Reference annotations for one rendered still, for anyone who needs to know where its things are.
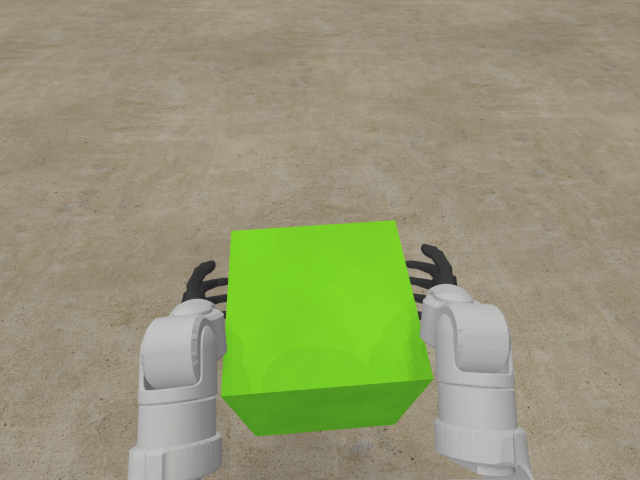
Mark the left robot hand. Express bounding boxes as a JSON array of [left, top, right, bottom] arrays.
[[181, 260, 228, 319]]

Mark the right robot forearm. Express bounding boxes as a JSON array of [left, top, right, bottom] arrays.
[[420, 284, 534, 480]]

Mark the carton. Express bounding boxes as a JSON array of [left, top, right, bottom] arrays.
[[221, 220, 434, 437]]

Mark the left robot forearm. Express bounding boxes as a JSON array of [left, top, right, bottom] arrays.
[[127, 299, 227, 480]]

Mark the right robot hand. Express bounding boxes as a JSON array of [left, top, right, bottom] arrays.
[[405, 244, 457, 320]]

